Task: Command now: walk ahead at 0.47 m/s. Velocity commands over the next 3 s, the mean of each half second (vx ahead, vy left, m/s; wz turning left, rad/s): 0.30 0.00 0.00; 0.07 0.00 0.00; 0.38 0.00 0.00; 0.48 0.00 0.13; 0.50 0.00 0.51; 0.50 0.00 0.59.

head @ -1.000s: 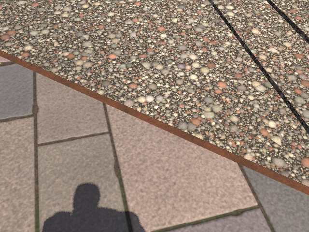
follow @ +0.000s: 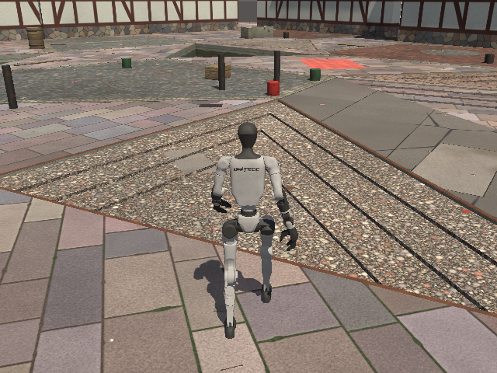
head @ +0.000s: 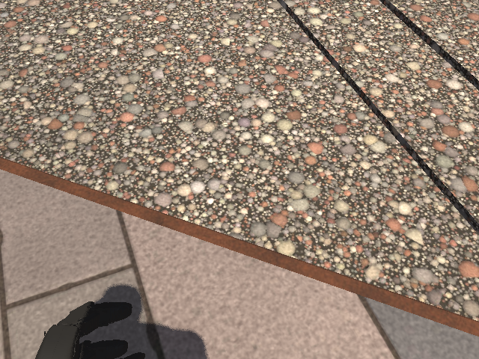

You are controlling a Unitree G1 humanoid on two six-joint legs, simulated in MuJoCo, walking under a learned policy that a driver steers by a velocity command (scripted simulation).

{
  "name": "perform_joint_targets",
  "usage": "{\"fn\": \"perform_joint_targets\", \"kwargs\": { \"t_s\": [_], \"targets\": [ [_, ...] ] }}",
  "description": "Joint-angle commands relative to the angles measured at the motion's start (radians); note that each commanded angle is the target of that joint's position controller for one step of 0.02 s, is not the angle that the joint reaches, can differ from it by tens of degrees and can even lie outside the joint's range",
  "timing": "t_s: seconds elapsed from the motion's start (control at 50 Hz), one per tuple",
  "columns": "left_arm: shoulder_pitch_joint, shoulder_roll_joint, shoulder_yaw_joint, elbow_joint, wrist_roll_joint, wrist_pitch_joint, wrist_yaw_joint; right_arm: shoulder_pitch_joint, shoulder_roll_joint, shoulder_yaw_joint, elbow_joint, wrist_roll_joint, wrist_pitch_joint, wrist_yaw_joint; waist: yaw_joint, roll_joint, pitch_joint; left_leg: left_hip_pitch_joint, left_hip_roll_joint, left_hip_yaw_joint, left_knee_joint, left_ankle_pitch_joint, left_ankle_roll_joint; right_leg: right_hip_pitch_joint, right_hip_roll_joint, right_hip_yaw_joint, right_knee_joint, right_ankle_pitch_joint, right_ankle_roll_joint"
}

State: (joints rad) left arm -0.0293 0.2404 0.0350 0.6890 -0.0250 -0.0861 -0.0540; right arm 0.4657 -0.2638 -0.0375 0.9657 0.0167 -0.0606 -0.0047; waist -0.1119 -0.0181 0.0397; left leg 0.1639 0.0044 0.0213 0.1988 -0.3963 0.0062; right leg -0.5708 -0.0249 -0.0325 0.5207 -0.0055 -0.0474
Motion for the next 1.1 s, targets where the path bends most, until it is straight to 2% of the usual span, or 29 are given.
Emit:
{"fn": "perform_joint_targets", "kwargs": {
  "t_s": [0.02,0.04,0.06,0.08,0.1,0.12,0.14,0.16,0.2,0.28,0.34,0.36,0.38,0.4,0.44,0.46,0.48,0.5,0.52,0.56,0.6,0.66,0.78,0.9,0.96,0.98,1.02,1.06,1.1],
  "targets": [
    [0.171,0.176,0.069,-0.011,0.002,-0.014,0.010,-0.034,-0.197,-0.045,-0.050,-0.002,0.007,-0.010,0.197,0.140,-0.105,-0.092,0.217,-0.040,0.300,1.024,0.113,0.329,0.068,-0.049,-0.014,-0.036,-0.072],
    [0.357,0.219,0.086,0.034,0.008,-0.008,0.023,-0.035,-0.173,-0.033,-0.067,-0.014,0.010,-0.013,0.274,0.107,-0.237,-0.291,0.182,-0.029,0.559,0.852,0.082,0.648,-0.038,0.064,0.033,-0.043,-0.120],
    [0.454,0.320,0.105,0.059,0.027,-0.005,0.025,0.100,-0.028,0.006,-0.091,-0.020,-0.008,-0.003,0.210,-0.169,-0.419,-0.693,-0.003,-0.015,0.981,0.227,0.014,1.039,-0.321,0.561,-0.022,-0.271,-0.284],
    [0.461,0.235,0.081,0.066,0.017,-0.003,0.023,0.074,-0.075,-0.002,-0.072,0.001,-0.036,0.005,0.232,-0.204,-0.478,-0.808,-0.042,-0.165,1.123,-0.156,0.025,1.023,-0.373,0.823,-0.215,-0.428,-0.297],
    [0.537,0.069,0.019,0.118,0.130,-0.034,0.033,-0.012,-0.082,-0.001,-0.087,-0.134,-0.065,0.062,0.245,-0.141,-0.164,-0.928,-0.062,-0.229,1.139,-0.002,0.101,0.829,-0.226,0.628,-0.262,-0.752,-0.201],
    [0.411,0.064,0.019,0.120,0.112,-0.044,0.029,-0.095,-0.086,-0.008,-0.097,-0.132,-0.080,0.066,0.195,-0.140,0.021,-0.990,0.005,-0.148,1.147,0.052,0.109,0.643,-0.229,0.492,-0.300,-0.589,-0.202],
    [0.355,0.042,0.008,0.115,0.088,-0.042,0.037,-0.093,-0.077,0.002,-0.116,-0.134,-0.082,0.059,0.148,-0.068,-0.069,-0.908,0.053,-0.139,1.085,0.090,0.125,0.581,-0.213,0.417,-0.307,-0.413,-0.209],
    [0.287,0.020,0.000,0.107,0.080,-0.046,0.042,-0.111,-0.036,0.017,-0.122,-0.122,-0.074,0.059,0.103,-0.024,-0.055,-0.829,0.096,-0.140,1.060,0.133,0.117,0.463,-0.214,0.345,-0.319,-0.219,-0.208],
    [0.210,0.038,0.004,0.086,0.075,-0.055,0.044,-0.127,-0.039,0.025,-0.145,-0.102,-0.046,0.060,0.051,-0.018,-0.088,-0.738,0.124,-0.118,1.024,0.085,0.068,0.336,-0.212,0.276,-0.357,0.064,-0.236],
    [0.152,0.114,0.026,0.058,0.096,-0.080,0.021,-0.161,-0.047,0.033,-0.176,-0.088,-0.035,0.064,0.029,0.008,-0.092,-0.654,0.130,-0.045,0.709,0.300,-0.032,0.225,-0.112,0.037,-0.313,0.492,-0.212],
    [0.242,0.146,0.041,0.096,0.076,-0.070,-0.012,-0.214,-0.041,0.040,-0.183,-0.073,-0.017,0.083,0.063,-0.018,-0.080,-0.563,0.089,-0.029,0.529,0.472,-0.058,0.219,-0.111,0.028,-0.251,0.535,-0.191],
    [0.377,0.101,0.033,0.170,0.001,-0.030,0.010,-0.192,-0.020,0.029,-0.153,-0.017,0.006,0.038,0.106,-0.046,-0.127,-0.546,0.035,0.043,0.495,0.436,-0.032,0.362,-0.103,0.002,-0.222,0.544,-0.125],
    [0.318,0.150,0.041,0.126,0.079,-0.054,-0.018,-0.277,-0.088,0.029,-0.207,-0.070,-0.015,0.060,0.090,-0.022,-0.025,-0.621,0.084,-0.055,0.446,0.485,-0.033,0.307,-0.150,0.087,-0.198,0.519,-0.181],
    [0.263,0.173,0.056,0.119,0.080,-0.055,-0.025,-0.299,-0.097,0.020,-0.207,-0.074,-0.029,0.059,0.077,-0.006,-0.064,-0.631,0.082,-0.068,0.391,0.459,-0.029,0.393,-0.181,0.106,-0.169,0.526,-0.192],
    [0.229,0.122,0.044,0.116,0.059,-0.050,-0.031,-0.295,-0.101,0.019,-0.196,-0.053,-0.052,0.052,0.061,0.016,-0.101,-0.550,0.088,-0.074,0.267,0.604,0.021,0.441,-0.153,0.105,-0.084,0.469,-0.139],
    [0.272,0.092,0.036,0.114,0.037,-0.044,-0.035,-0.294,-0.146,0.005,-0.195,-0.039,-0.063,0.045,0.075,0.065,-0.158,-0.433,0.081,-0.046,0.231,0.874,0.083,0.442,-0.070,0.069,-0.019,0.446,-0.082],
    [0.459,0.053,0.028,0.124,0.029,-0.040,-0.023,-0.352,-0.211,0.000,-0.231,-0.008,-0.069,0.044,0.186,0.145,-0.327,-0.192,0.205,-0.160,0.274,1.180,0.258,0.400,0.010,0.037,0.017,0.238,0.006],
    [0.532,0.040,0.014,0.146,0.028,-0.036,-0.016,-0.396,-0.114,0.035,-0.245,0.008,-0.057,0.062,0.199,0.147,-0.427,-0.061,0.306,-0.296,0.302,1.103,0.324,0.331,0.010,0.054,0.047,0.010,0.073],
    [0.439,0.094,0.031,0.124,0.035,-0.016,-0.014,-0.356,-0.097,0.035,-0.213,0.005,-0.035,0.072,0.158,0.118,-0.337,-0.166,0.271,-0.289,0.275,0.917,0.261,0.333,0.017,0.035,0.057,-0.122,0.096],
    [0.427,0.093,0.036,0.115,0.034,0.010,-0.019,-0.413,-0.118,0.029,-0.206,0.004,-0.015,0.089,0.195,0.110,-0.217,-0.300,0.204,-0.227,0.267,0.658,0.145,0.342,-0.004,0.045,-0.045,-0.296,0.103],
    [0.377,0.125,0.040,0.100,0.035,0.009,-0.013,-0.414,-0.129,0.017,-0.204,-0.016,-0.005,0.096,0.154,0.076,-0.153,-0.366,0.146,-0.170,0.293,0.550,0.104,0.350,0.004,0.032,-0.091,-0.200,0.071],
    [0.332,0.152,0.053,0.086,0.031,-0.008,-0.014,-0.440,-0.144,0.006,-0.222,-0.021,-0.026,0.078,0.131,0.043,-0.192,-0.324,0.115,-0.114,0.320,0.570,0.106,0.325,-0.007,0.040,-0.080,-0.123,0.007],
    [0.317,0.161,0.061,0.086,0.033,-0.001,-0.020,-0.470,-0.147,-0.001,-0.212,-0.014,-0.025,0.071,0.128,0.044,-0.160,-0.333,0.095,-0.095,0.338,0.565,0.093,0.337,-0.012,0.040,-0.084,-0.119,0.027],
    [0.333,0.167,0.062,0.100,0.034,0.005,-0.023,-0.477,-0.157,-0.012,-0.188,-0.016,-0.021,0.060,0.125,0.035,-0.106,-0.338,0.077,-0.087,0.294,0.338,0.073,0.304,-0.024,0.055,-0.144,-0.308,0.004],
    [0.382,0.221,0.085,0.126,0.073,0.003,0.005,-0.511,-0.209,-0.046,-0.194,-0.055,-0.016,0.027,0.156,-0.048,0.054,-0.517,-0.001,-0.019,0.315,-0.048,0.069,0.310,-0.134,0.198,-0.277,-0.652,-0.161],
    [0.403,0.214,0.082,0.132,0.075,-0.006,0.020,-0.561,-0.174,-0.043,-0.206,-0.067,-0.019,0.020,0.186,-0.077,0.091,-0.627,-0.025,0.025,0.357,0.017,0.060,0.414,-0.208,0.272,-0.321,-0.639,-0.218],
    [0.376,0.182,0.062,0.132,0.068,-0.012,0.039,-0.592,-0.086,-0.022,-0.228,-0.076,-0.027,0.018,0.176,-0.108,0.115,-0.744,-0.008,0.024,0.382,0.085,0.086,0.592,-0.308,0.332,-0.352,-0.458,-0.243],
    [0.354,0.185,0.055,0.137,0.059,-0.008,0.045,-0.557,-0.083,-0.026,-0.228,-0.075,-0.033,0.026,0.143,-0.097,0.091,-0.642,-0.024,0.061,0.338,0.110,0.115,0.618,-0.276,0.256,-0.324,-0.297,-0.204],
    [0.335,0.215,0.057,0.136,0.076,0.003,0.036,-0.449,-0.114,-0.044,-0.198,-0.066,-0.045,0.040,0.082,-0.094,0.038,-0.337,-0.083,0.112,0.314,0.196,0.133,0.471,-0.166,0.125,-0.199,-0.032,-0.159]
  ]
}}
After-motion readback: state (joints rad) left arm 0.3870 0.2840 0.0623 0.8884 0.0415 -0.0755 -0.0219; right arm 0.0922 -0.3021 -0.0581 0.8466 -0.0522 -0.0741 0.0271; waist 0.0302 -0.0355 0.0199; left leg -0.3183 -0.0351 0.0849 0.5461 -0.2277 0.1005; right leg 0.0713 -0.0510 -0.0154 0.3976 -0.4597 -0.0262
